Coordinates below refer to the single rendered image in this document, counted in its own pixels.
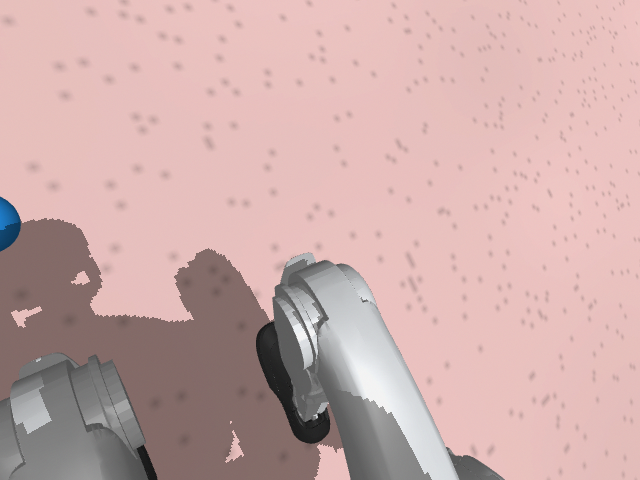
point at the left robot foot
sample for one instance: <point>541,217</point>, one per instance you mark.
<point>149,469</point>

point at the right robot foot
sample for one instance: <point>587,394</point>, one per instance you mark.
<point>280,383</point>

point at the right robot hand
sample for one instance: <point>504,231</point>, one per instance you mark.
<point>469,468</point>

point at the ball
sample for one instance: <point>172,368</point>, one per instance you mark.
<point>10,224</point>

